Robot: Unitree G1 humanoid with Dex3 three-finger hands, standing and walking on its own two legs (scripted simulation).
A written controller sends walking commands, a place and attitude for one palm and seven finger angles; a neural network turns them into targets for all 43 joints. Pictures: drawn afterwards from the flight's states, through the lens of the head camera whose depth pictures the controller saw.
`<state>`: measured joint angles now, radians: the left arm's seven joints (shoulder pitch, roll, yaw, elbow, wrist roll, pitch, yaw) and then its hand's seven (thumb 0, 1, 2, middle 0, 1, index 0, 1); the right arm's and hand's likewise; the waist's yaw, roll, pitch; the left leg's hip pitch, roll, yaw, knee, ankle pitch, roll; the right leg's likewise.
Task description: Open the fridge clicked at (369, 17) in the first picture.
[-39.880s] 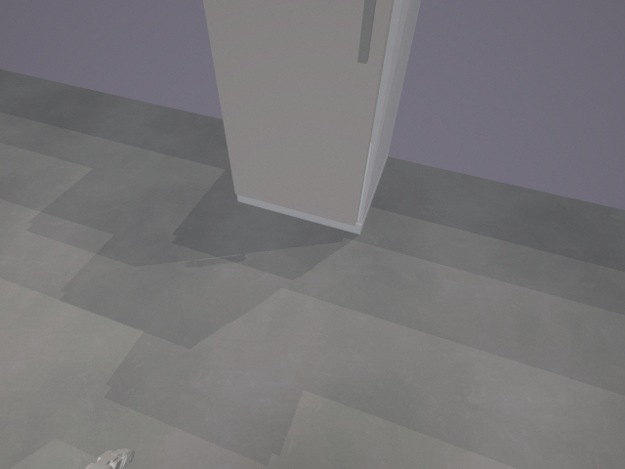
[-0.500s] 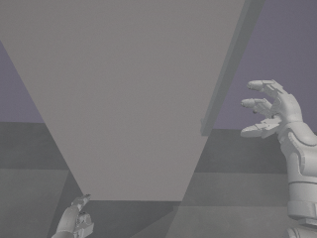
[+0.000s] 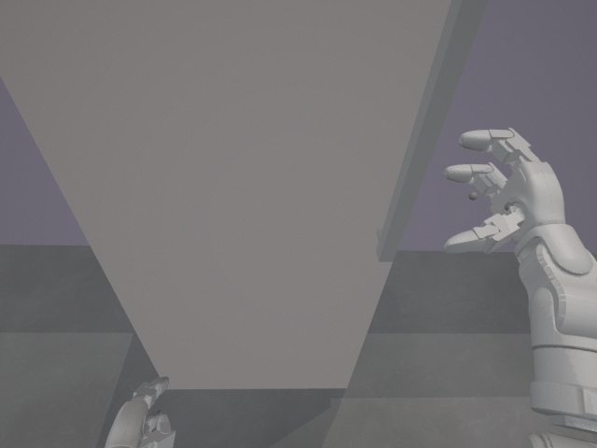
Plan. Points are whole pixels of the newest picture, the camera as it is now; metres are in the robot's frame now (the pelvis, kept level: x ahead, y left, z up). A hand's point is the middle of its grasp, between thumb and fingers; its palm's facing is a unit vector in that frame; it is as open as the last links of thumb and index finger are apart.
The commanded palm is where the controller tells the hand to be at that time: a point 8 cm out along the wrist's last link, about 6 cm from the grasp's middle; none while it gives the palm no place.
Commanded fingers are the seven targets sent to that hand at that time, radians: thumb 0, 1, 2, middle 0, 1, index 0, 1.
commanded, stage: move the hooked fingers beside the handle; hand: right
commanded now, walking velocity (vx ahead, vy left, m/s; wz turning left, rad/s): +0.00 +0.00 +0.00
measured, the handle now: (415, 142) +0.45 -0.12 +0.23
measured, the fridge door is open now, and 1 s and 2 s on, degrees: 0 0 0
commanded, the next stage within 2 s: feel for the door with the fingertips in 0.50 s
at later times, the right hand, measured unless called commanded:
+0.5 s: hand (479, 208) +0.38 -0.21 +0.18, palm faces +0.01 +1.00 -0.06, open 14.0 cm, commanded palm +0.34 -0.25 +0.19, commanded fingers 0.00 0.50 -0.30 0.30 1.20 0.30 1.20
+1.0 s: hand (453, 195) +0.36 -0.16 +0.21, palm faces -0.07 +1.00 -0.02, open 14.0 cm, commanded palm +0.35 -0.22 +0.20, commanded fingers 0.00 0.50 -0.30 0.30 1.20 0.30 1.20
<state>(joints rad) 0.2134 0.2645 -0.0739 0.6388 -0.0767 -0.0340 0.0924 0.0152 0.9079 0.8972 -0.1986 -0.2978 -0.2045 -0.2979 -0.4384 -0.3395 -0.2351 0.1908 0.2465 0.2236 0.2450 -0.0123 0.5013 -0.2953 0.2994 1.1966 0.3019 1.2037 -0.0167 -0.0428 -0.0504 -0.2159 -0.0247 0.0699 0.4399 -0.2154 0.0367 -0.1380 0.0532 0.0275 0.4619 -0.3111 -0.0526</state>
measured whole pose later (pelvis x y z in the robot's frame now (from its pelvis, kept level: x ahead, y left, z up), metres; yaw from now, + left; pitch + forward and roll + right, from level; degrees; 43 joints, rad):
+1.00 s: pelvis +0.00 +0.00 +0.00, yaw +0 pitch +0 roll +1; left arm 0.20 0.25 -0.07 0.62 -0.07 -0.02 0.07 0.01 0.91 0.90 -0.20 -0.30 -0.20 -0.30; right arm -0.41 -0.28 -0.20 0.11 0.24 0.26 0.19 -0.01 0.50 -0.30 0.30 1.20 0.30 1.20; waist -0.02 -0.05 -0.06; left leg -0.22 -0.03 0.06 0.44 -0.22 0.03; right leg -0.13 0.05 0.02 0.46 -0.31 -0.05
